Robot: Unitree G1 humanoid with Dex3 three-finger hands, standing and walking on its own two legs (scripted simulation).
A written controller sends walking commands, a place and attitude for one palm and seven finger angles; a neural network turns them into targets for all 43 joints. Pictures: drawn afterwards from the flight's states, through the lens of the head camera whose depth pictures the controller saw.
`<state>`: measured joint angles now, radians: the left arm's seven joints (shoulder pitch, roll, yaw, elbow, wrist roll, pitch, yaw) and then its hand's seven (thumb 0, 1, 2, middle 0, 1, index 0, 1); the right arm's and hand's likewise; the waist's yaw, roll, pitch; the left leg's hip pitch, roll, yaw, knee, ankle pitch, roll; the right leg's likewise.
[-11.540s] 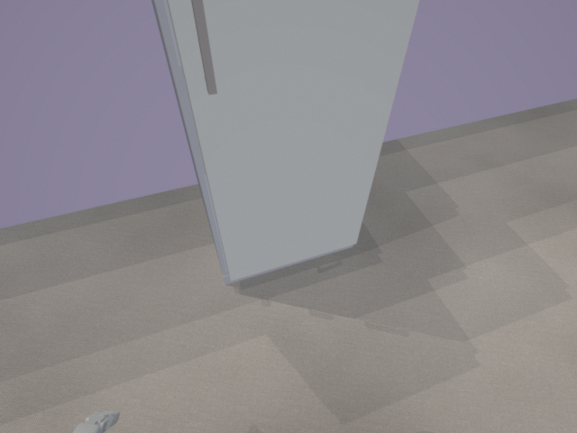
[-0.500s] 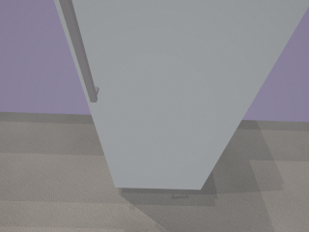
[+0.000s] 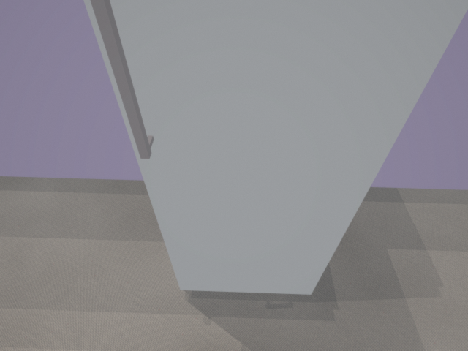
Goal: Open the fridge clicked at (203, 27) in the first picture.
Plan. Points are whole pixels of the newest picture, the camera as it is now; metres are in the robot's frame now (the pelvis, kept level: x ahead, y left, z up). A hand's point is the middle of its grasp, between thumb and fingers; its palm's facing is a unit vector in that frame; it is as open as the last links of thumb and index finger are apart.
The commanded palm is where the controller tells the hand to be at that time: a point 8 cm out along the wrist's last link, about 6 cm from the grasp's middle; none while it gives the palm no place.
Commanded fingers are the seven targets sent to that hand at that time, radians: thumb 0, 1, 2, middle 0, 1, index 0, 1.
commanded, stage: raise the hand to about handle height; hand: left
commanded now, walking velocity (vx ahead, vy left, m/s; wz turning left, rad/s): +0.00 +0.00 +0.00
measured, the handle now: (130, 85) +0.45 +0.20 +0.24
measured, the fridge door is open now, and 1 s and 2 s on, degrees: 0 0 0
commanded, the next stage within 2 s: move the hooked fingers beside the handle in 1.98 s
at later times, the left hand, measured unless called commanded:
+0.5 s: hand (104, 324) +0.15 +0.19 +0.07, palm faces +0.23 -0.97 -0.11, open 9.8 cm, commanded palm +0.14 +0.23 +0.06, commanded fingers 0.00 0.15 0.58 -0.25 -0.78 -0.25 -0.78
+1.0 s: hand (81, 242) +0.23 +0.23 +0.13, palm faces +0.05 -0.99 -0.11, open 12.8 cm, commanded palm +0.19 +0.28 +0.16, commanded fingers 0.00 -0.43 0.33 -0.29 -1.15 -0.29 -1.15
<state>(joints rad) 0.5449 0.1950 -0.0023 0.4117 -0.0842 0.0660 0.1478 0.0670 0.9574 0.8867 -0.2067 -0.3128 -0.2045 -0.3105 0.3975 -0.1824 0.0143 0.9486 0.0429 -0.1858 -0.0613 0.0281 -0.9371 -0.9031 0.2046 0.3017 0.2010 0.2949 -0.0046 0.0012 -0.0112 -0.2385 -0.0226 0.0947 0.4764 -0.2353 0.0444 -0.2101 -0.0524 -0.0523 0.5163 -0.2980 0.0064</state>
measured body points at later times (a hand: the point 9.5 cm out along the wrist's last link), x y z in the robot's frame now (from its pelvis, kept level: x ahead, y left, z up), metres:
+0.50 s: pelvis -0.01 -0.05 -0.04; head +0.00 -0.05 +0.41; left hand +0.13 +0.24 +0.07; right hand +0.23 -0.26 -0.08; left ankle +0.01 +0.09 -0.74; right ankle -0.01 -0.13 -0.74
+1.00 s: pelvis +0.00 -0.02 -0.01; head -0.01 -0.03 +0.44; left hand +0.22 +0.28 +0.14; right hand +0.18 -0.27 -0.07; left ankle +0.01 +0.09 -0.74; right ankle -0.01 -0.13 -0.74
